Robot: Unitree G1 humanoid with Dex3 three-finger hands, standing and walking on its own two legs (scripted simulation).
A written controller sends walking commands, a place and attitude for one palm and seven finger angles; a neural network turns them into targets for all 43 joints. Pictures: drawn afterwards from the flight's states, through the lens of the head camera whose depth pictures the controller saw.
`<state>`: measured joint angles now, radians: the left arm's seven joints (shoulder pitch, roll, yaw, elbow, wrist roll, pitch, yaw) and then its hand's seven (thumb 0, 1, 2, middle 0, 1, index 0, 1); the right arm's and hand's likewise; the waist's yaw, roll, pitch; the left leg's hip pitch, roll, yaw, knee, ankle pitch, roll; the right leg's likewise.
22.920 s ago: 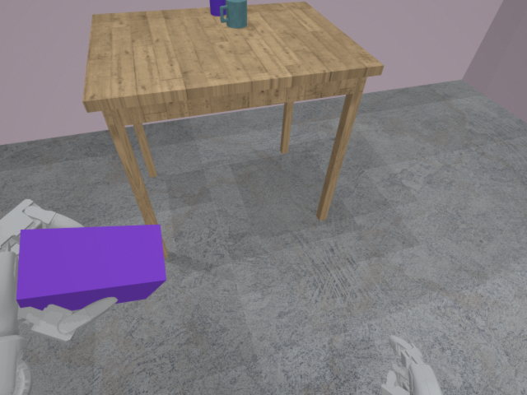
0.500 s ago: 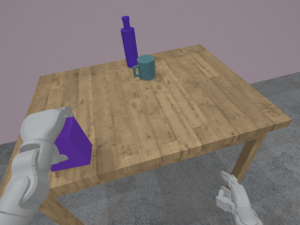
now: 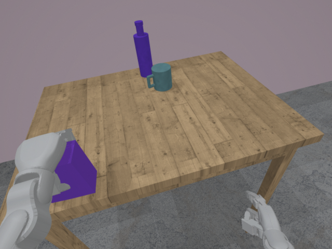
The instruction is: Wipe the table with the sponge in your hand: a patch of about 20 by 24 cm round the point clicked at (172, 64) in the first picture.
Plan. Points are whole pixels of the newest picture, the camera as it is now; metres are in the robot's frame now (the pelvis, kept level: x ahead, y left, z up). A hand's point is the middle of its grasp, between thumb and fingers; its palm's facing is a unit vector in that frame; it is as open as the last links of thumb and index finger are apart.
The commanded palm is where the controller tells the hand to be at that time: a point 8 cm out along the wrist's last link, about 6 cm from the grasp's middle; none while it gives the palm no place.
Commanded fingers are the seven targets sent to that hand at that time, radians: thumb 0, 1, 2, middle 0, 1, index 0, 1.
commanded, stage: wipe forward along the first lane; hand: left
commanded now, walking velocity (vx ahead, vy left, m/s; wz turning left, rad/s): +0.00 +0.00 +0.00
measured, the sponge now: (67, 177) +0.23 +0.30 +0.07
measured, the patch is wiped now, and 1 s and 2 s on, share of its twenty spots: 0.15 0.30 0.55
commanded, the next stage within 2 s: slide across to the middle lane in 1.56 s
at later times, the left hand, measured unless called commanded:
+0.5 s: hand (64, 144) +0.28 +0.31 +0.13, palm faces +0.01 -0.01 -1.00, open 10.4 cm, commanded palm +0.25 +0.31 +0.17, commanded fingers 0.00 0.10 1.30 -1.20 -1.60 -1.20 -1.60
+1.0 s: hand (63, 131) +0.32 +0.34 +0.13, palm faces -0.04 +0.00 -1.00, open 10.4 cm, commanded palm +0.30 +0.34 +0.16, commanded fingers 0.00 0.10 1.30 -1.20 -1.60 -1.20 -1.60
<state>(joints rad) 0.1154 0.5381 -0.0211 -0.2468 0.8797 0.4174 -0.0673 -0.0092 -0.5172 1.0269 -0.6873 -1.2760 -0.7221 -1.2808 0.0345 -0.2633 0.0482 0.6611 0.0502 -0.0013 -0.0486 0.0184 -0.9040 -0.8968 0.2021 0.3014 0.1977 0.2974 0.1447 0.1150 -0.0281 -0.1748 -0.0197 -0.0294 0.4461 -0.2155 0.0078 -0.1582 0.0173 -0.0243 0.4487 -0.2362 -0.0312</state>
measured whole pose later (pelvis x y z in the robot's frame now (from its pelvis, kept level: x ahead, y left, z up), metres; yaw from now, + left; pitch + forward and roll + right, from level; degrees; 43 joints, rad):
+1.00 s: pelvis +0.00 +0.00 +0.00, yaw +1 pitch +2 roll -1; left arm -0.37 0.62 0.03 0.41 0.93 0.25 -0.10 0.00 -0.52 1.03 -0.69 -1.28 -0.72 -1.28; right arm 0.16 -0.30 0.01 0.69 0.08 0.05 -0.08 0.02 -0.91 -0.90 0.20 0.30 0.20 0.30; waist 0.06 0.10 -0.06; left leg -0.32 -0.01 -0.05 0.52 -0.24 0.00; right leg -0.28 0.03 -0.05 0.49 -0.25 -0.04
